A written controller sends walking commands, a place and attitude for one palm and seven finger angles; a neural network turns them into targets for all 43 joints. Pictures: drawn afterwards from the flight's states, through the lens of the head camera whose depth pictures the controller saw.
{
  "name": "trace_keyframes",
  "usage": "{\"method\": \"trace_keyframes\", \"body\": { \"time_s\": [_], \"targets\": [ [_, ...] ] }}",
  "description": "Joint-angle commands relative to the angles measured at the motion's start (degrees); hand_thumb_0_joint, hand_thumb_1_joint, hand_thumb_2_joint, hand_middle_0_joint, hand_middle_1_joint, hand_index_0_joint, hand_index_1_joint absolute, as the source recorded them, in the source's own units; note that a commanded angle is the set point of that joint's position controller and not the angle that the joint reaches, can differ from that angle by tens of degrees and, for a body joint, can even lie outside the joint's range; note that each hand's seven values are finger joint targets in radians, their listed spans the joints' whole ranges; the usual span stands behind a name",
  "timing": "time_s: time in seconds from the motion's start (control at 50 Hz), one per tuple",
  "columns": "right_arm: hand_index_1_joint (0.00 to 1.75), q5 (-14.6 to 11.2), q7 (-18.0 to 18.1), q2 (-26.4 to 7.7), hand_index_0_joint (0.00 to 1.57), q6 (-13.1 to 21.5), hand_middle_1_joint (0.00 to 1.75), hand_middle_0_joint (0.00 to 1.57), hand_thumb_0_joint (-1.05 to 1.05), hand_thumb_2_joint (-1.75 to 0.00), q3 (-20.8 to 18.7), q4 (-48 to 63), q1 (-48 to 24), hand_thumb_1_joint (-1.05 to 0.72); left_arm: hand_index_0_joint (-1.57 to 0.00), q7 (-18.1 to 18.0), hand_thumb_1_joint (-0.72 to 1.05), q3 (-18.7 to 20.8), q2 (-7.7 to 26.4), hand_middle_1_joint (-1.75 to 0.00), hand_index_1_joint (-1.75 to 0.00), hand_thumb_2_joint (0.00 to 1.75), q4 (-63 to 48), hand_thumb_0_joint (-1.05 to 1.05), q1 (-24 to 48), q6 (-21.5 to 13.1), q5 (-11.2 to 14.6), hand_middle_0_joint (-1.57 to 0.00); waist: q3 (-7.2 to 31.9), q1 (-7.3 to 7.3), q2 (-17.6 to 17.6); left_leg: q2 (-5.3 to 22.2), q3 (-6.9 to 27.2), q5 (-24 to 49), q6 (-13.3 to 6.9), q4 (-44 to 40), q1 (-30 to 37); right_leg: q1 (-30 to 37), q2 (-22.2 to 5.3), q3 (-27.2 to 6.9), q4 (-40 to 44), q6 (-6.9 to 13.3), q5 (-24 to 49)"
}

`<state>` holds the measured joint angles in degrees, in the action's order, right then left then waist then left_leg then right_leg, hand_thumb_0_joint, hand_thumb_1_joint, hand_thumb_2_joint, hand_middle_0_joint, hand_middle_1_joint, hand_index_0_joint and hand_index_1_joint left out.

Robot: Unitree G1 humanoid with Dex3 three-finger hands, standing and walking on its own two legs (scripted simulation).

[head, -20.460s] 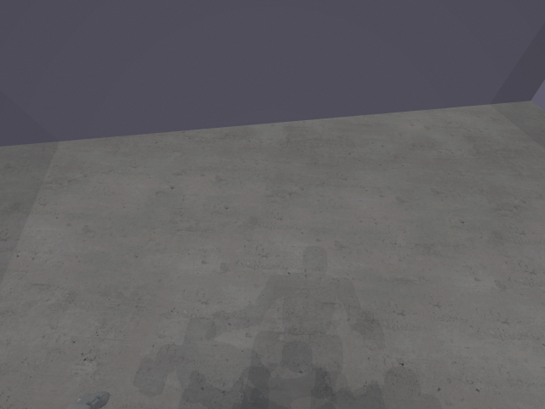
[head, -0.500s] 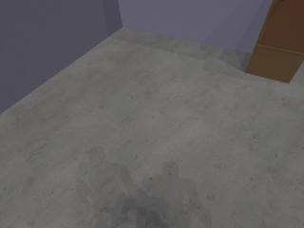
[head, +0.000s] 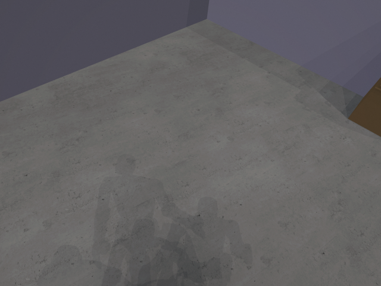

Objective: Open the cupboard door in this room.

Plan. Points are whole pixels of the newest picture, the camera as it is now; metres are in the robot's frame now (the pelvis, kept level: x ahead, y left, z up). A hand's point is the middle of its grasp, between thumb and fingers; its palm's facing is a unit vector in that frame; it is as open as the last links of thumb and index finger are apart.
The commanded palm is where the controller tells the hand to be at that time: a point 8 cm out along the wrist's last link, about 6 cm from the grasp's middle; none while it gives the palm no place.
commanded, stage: turn or walk to find it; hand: left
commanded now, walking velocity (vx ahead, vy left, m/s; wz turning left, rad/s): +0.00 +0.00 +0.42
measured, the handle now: out of the picture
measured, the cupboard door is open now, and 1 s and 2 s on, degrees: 0 0 0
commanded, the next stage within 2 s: none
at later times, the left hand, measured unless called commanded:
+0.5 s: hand out of the picture +0.09 +0.19 -0.14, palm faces +0.16 -0.95 -0.27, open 7.4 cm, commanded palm none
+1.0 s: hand out of the picture -0.13 +0.16 -0.17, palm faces +0.48 -0.84 -0.25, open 7.4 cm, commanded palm none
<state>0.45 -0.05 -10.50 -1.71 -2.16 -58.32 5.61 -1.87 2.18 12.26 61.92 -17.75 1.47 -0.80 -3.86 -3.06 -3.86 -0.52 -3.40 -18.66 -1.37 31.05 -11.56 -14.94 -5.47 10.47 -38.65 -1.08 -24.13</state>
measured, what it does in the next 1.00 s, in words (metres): steps on the spot, turning left: right foot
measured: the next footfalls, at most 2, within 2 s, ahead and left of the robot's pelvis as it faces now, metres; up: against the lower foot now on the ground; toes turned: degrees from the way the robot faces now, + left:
right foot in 0.50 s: +0.04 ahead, -0.13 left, +0.00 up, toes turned +8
left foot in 1.02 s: -0.08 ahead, +0.08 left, +0.00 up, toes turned +30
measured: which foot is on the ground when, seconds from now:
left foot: down 0.00-0.50, up 0.52-1.00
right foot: up 0.00-0.48, down 0.50-1.00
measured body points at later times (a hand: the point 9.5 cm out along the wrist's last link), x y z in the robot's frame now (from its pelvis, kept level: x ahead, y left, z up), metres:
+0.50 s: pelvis -0.02 -0.03 +0.00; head +0.02 -0.04 +0.45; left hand +0.08 +0.24 -0.12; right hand +0.02 -0.28 -0.16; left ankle -0.03 +0.10 -0.73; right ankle +0.00 -0.14 -0.73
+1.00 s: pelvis -0.05 -0.03 +0.00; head -0.02 +0.00 +0.45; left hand -0.15 +0.20 -0.15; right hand +0.15 -0.22 -0.14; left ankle -0.12 +0.07 -0.73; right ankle +0.00 -0.14 -0.73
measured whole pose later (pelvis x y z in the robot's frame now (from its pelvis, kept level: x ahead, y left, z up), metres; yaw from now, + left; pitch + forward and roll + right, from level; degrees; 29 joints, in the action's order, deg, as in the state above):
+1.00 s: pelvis -0.05 -0.03 +0.00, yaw +26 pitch +0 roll +0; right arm 0.4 -0.8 -13.5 -3.3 -3.5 -56.1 7.6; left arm -1.4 2.6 13.0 56.9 -15.9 0.8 -1.4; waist -4.9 -2.3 -1.4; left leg 1.9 -3.3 -21.3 3.0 36.4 -14.7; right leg -14.0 -8.4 15.7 -33.2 -0.6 -17.4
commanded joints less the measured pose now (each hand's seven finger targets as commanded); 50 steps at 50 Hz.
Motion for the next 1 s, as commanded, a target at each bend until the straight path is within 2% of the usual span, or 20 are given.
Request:
{"method": "trace_keyframes", "body": {
  "time_s": [0.0, 0.02, 0.06, 0.12, 0.32, 0.38, 0.42, 0.44, 0.46, 0.48, 0.5, 0.52, 0.54, 0.56, 0.62, 0.76, 0.88, 0.94, 0.96, 0.98],
  "targets": [
    [0.30, 0.6, 1.7, -11.4, 0.20, 0.8, 0.30, 0.20, 0.00, -0.90, -2.2, 1.5, 5.3, -0.90, -0.20, 0.0, 0.90, 1.2, 5.2, -0.30, -0.30, 0.90, -5.4, 0.00, 4.8, 0.4, -0.3, -0.20, 0.7, 4.41, 16.0, 19.2, 19.4, 30.1, -10.1, -14.7, 2.9, -12.6, -1.1, -8.7, -19.1, -2.1, -7.1],
    [0.30, 0.6, 1.8, -10.8, 0.20, 0.9, 0.30, 0.20, 0.00, -0.90, -1.9, 2.2, 3.7, -0.90, -0.20, 0.3, 0.90, 1.4, 5.3, -0.30, -0.30, 0.90, -5.1, 0.00, 4.9, 0.4, -0.4, -0.20, -1.0, 3.64, 14.1, 17.7, 17.8, 29.4, -9.1, -14.0, 2.2, -13.8, -0.9, -8.6, -20.6, -2.3, -4.6],
    [0.30, 0.6, 1.8, -10.9, 0.20, 1.3, 0.30, 0.20, 0.00, -0.90, -1.9, 2.7, 3.5, -0.90, -0.20, 0.7, 0.90, 1.5, 5.0, -0.30, -0.30, 0.90, -4.9, 0.00, 3.8, 0.1, -0.4, -0.20, 0.9, 2.97, 11.9, 15.0, 14.8, 34.2, -8.0, -12.4, 5.4, -14.8, -0.2, -8.7, -22.2, -3.1, -1.5],
    [0.30, 0.3, 1.7, -11.2, 0.20, 1.7, 0.30, 0.20, 0.00, -0.90, -2.3, 2.8, 6.0, -0.90, -0.20, 0.7, 0.90, 1.7, 5.7, -0.30, -0.30, 0.90, -6.0, 0.00, 5.3, 0.0, -0.2, -0.20, 3.5, 3.37, 10.6, 13.7, 14.3, 38.7, -7.3, -11.7, 8.4, -15.7, 0.1, -9.1, -22.9, -3.9, 0.9],
    [0.30, 1.1, 1.2, -11.8, 0.20, 1.1, 0.30, 0.20, 0.00, -0.90, -3.7, 3.9, 9.6, -0.90, -0.20, 0.5, 0.90, 1.4, 5.0, -0.30, -0.30, 0.90, -11.2, 0.00, 13.2, 0.1, 0.3, -0.20, 4.4, 5.22, 12.5, 13.3, 21.7, 36.9, -9.0, -9.7, 5.6, -11.2, 2.4, -9.5, -11.0, -4.1, -1.9],
    [0.30, 1.2, 1.1, -12.3, 0.20, 0.8, 0.30, 0.20, 0.00, -0.90, -3.9, 4.5, 8.9, -0.90, -0.20, 0.4, 0.90, 1.4, 4.8, -0.30, -0.30, 0.90, -11.6, 0.00, 12.0, -0.2, 0.6, -0.20, 5.6, 4.60, 14.3, 12.0, 23.5, 37.2, -8.3, -8.2, 2.6, -4.9, 4.1, -8.8, -3.0, -3.2, -0.4],
    [0.30, 0.9, 1.0, -12.2, 0.20, 0.7, 0.30, 0.20, 0.00, -0.90, -4.1, 5.0, 7.9, -0.90, -0.20, 0.3, 0.90, 1.5, 5.5, -0.30, -0.30, 0.90, -10.9, 0.00, 8.3, -0.7, 0.8, -0.20, 7.0, 2.72, 13.3, 10.7, 23.5, 33.9, -6.9, -5.6, -0.5, 1.9, 4.4, -8.6, 6.4, -2.7, 6.5],
    [0.30, 0.6, 0.9, -11.4, 0.20, 0.7, 0.30, 0.20, 0.00, -0.90, -4.0, 5.3, 7.5, -0.90, -0.20, 0.2, 0.90, 1.7, 6.2, -0.30, -0.30, 0.90, -10.2, 0.00, 6.0, -1.1, 0.8, -0.20, 8.1, 1.40, 11.3, 8.9, 22.6, 27.3, -4.9, -3.4, -4.5, 8.5, 3.2, -8.8, 14.7, -2.6, 12.9],
    [0.30, 0.1, 0.6, -9.2, 0.20, 0.8, 0.30, 0.20, 0.00, -0.90, -3.7, 5.5, 8.4, -0.90, -0.20, 0.0, 0.90, 2.3, 9.1, -0.30, -0.30, 0.90, -9.9, 0.00, 4.0, -1.8, 0.2, -0.20, 9.5, 0.89, 4.1, 5.1, 18.9, 14.7, -1.3, 1.2, -11.6, 17.0, -3.2, -13.8, 19.9, -1.4, 17.0],
    [0.30, 0.0, 0.4, -5.5, 0.20, 0.9, 0.30, 0.20, 0.00, -0.90, -3.0, 6.7, 9.1, -0.90, -0.20, -0.5, 0.90, 3.2, 14.0, -0.30, -0.30, 0.90, -9.8, 0.00, 2.5, -2.3, -0.6, -0.20, 10.2, 0.32, -11.8, -3.1, 9.0, -9.9, 2.8, 13.6, -21.5, 21.9, -17.9, -27.8, 20.8, 4.0, 24.4],
    [0.30, 0.4, 0.8, -7.8, 0.20, 0.1, 0.30, 0.20, 0.00, -0.90, -3.8, 7.1, 8.1, -0.90, -0.20, -0.4, 0.90, 2.8, 14.3, -0.30, -0.30, 0.90, -10.6, 0.00, 2.7, -1.9, -0.1, -0.20, 8.0, 0.15, -9.7, -2.4, 8.7, -16.9, 2.9, 24.4, -20.2, 12.4, -23.0, -29.1, 21.1, 9.0, 28.0],
    [0.30, 0.6, 0.6, -8.4, 0.20, -0.7, 0.30, 0.20, 0.00, -0.90, -4.1, 6.6, 8.3, -0.90, -0.20, -0.6, 0.90, 2.9, 12.1, -0.30, -0.30, 0.90, -11.6, 0.00, 6.1, -1.6, -0.1, -0.20, 5.1, 1.77, -5.2, -0.8, 9.7, -13.4, 2.8, 31.4, -18.9, 6.3, -21.1, -24.8, 22.4, 10.3, 22.3],
    [0.30, 0.8, 0.3, -7.9, 0.20, -1.5, 0.30, 0.20, 0.00, -0.90, -4.2, 5.1, 9.3, -0.90, -0.20, -0.6, 0.90, 2.9, 10.9, -0.30, -0.30, 0.90, -12.3, 0.00, 9.3, -1.7, 0.0, -0.20, 3.1, 3.18, -6.4, 0.1, 9.6, -10.8, 3.1, 35.8, -19.0, 3.0, -17.8, -23.1, 23.5, 9.2, 16.2],
    [0.30, 1.0, 0.0, -7.9, 0.20, -1.8, 0.30, 0.20, 0.00, -0.90, -4.2, 3.7, 10.3, -0.90, -0.20, -0.4, 0.90, 2.2, 9.3, -0.30, -0.30, 0.90, -12.8, 0.00, 11.0, -1.6, 0.2, -0.20, 0.9, 4.18, -4.2, 0.8, 8.8, -7.1, 3.4, 38.6, -19.1, 1.1, -14.7, -19.4, 23.4, 7.7, 13.7],
    [0.30, 0.8, -0.7, -7.0, 0.20, -1.9, 0.30, 0.20, 0.00, -0.90, -3.9, 2.7, 12.3, -0.90, -0.20, -0.1, 0.90, 1.6, 7.0, -0.30, -0.30, 0.90, -12.5, 0.00, 10.0, -2.2, 0.2, -0.20, 0.3, 4.88, -4.4, 1.4, 6.8, -0.8, 4.6, 40.2, -19.3, 1.8, -10.9, -12.2, 22.8, 5.5, 17.8],
    [0.30, 0.7, -0.6, -6.4, 0.20, -1.9, 0.30, 0.20, 0.00, -0.90, -3.1, 4.1, 6.2, -0.90, -0.20, -0.3, 0.90, 2.4, 8.7, -0.30, -0.30, 0.90, -10.1, 0.00, 3.0, -2.4, -0.5, -0.20, 1.6, 1.83, -5.2, 3.3, 4.6, -4.8, 6.0, 30.0, -18.6, 8.1, -14.3, -11.4, 21.2, 8.6, 24.1],
    [0.30, -0.1, -0.4, -5.5, 0.20, -0.7, 0.30, 0.20, 0.00, -0.90, -1.8, 5.8, 1.5, -0.90, -0.20, -0.1, 0.90, 3.1, 11.4, -0.30, -0.30, 0.90, -7.9, 0.00, -0.9, -1.9, -1.1, -0.20, 5.0, -0.54, -7.9, 2.4, 0.5, -9.3, 4.8, 13.7, -12.3, 12.3, -15.8, -9.7, 16.1, 10.1, 37.5],
    [0.30, -0.2, -0.3, -6.0, 0.20, 0.0, 0.30, 0.20, 0.00, -0.90, -1.7, 5.3, 4.7, -0.90, -0.20, 0.1, 0.90, 3.3, 12.1, -0.30, -0.30, 0.90, -7.6, 0.00, 1.1, -1.6, -0.8, -0.20, 7.0, 2.02, -7.2, 1.7, -1.6, -1.3, 4.0, 1.1, -4.2, 10.0, -15.1, -6.6, 11.6, 7.2, 35.5],
    [0.30, -0.1, -0.4, -7.0, 0.20, 0.4, 0.30, 0.20, 0.00, -0.90, -1.9, 4.8, 6.6, -0.90, -0.20, 0.1, 0.90, 3.3, 11.8, -0.30, -0.30, 0.90, -7.8, 0.00, 2.0, -1.3, -0.4, -0.20, 7.7, 3.59, -4.5, 2.2, -1.1, 6.2, 3.5, -6.5, 1.8, 6.3, -13.6, -3.9, 7.8, 4.5, 31.4],
    [0.30, 0.2, -0.4, -10.8, 0.20, 1.0, 0.30, 0.20, 0.00, -0.90, -2.7, 4.6, 8.4, -0.90, -0.20, 0.3, 0.90, 3.0, 9.8, -0.30, -0.30, 0.90, -8.4, 0.00, 1.7, -0.9, 0.1, -0.20, 9.3, 4.74, 5.0, 8.0, 6.2, 15.3, 1.4, -10.8, 10.3, -1.7, -9.8, -0.7, -0.3, 1.1, 20.9]
  ]
}}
